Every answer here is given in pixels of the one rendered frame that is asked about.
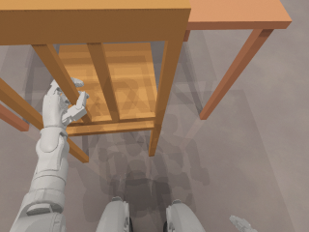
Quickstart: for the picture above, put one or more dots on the chair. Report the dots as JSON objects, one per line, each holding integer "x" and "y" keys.
{"x": 118, "y": 75}

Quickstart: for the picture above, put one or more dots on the left robot upper arm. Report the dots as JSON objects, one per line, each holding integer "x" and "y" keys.
{"x": 49, "y": 222}

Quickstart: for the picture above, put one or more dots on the robot left forearm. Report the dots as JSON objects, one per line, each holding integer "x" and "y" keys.
{"x": 46, "y": 193}

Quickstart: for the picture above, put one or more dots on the robot left shin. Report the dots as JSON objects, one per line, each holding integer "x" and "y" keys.
{"x": 126, "y": 229}

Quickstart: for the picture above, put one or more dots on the robot left thigh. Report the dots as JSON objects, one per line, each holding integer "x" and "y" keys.
{"x": 114, "y": 217}

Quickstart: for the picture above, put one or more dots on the left robot hand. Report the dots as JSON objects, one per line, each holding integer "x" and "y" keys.
{"x": 54, "y": 106}

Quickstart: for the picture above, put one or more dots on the right robot hand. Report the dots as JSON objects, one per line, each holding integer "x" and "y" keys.
{"x": 241, "y": 224}

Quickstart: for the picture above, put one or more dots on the table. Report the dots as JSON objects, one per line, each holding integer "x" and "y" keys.
{"x": 261, "y": 16}

